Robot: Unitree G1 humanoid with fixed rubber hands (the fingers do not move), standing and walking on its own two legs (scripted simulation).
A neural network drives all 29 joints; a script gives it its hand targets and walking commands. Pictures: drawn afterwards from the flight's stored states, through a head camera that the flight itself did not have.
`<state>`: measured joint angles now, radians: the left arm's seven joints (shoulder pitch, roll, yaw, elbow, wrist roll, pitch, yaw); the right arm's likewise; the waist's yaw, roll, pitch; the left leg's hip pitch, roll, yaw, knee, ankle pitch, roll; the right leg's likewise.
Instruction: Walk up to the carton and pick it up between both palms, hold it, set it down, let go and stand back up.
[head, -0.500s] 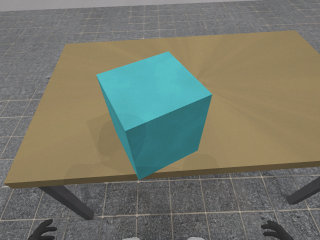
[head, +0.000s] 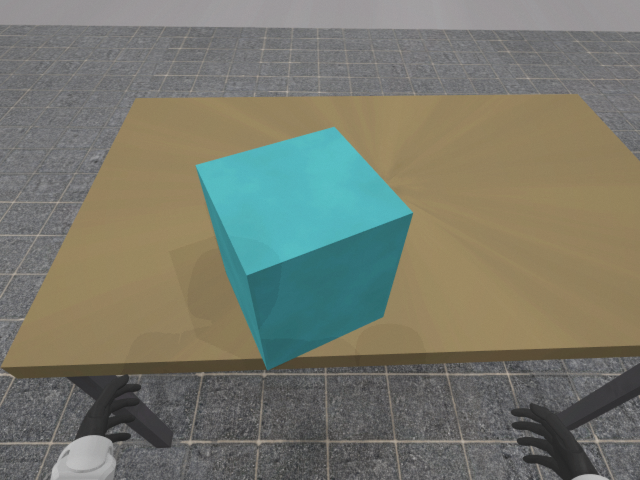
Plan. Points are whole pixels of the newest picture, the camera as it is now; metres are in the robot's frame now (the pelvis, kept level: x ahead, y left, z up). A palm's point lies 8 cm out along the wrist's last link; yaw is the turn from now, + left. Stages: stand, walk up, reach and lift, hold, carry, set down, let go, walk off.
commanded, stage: reach and lift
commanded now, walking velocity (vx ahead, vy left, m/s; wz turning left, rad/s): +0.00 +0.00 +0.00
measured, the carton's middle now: (300, 250) +0.44 +0.04 +0.02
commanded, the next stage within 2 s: none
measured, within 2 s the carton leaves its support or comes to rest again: neither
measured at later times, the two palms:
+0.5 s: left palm (111, 448) +0.17 +0.24 -0.03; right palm (573, 449) +0.18 -0.30 -0.03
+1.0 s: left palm (140, 413) +0.20 +0.20 +0.02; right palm (546, 400) +0.23 -0.27 -0.01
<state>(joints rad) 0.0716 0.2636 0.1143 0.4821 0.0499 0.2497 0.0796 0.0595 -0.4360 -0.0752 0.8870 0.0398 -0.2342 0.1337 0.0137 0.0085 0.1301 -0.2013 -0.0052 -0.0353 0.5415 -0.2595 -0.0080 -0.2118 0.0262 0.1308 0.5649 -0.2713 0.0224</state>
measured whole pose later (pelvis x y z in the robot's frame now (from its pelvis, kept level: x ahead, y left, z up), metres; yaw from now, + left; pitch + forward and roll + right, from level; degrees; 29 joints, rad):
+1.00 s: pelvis +0.01 -0.01 +0.01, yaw +0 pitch -3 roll +1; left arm 0.24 0.00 0.05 0.13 0.02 -0.05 0.21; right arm 0.12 -0.43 0.01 0.62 0.36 -0.36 0.22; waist 0.07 0.00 0.07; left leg -0.17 0.00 -0.03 0.43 -0.21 -0.02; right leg -0.20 0.02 0.13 0.49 -0.24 0.01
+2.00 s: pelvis +0.01 +0.00 +0.01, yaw +0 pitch -3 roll +1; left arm 0.06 0.03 0.08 -0.33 -0.04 0.59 0.27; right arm -0.15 -0.45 0.02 0.24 0.43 0.14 0.09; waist 0.09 0.00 0.06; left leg -0.15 0.00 -0.03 0.39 -0.19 -0.02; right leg -0.17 0.02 0.13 0.43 -0.21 0.00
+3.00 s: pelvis +0.00 +0.00 +0.01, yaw +0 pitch -3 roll +1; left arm -0.64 0.14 0.20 0.12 -0.08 0.82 0.28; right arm -0.87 -0.50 0.03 0.69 0.48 0.39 0.11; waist 0.18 0.01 0.04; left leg -0.15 0.00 -0.03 0.38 -0.17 -0.02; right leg -0.17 0.02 0.13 0.42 -0.19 0.00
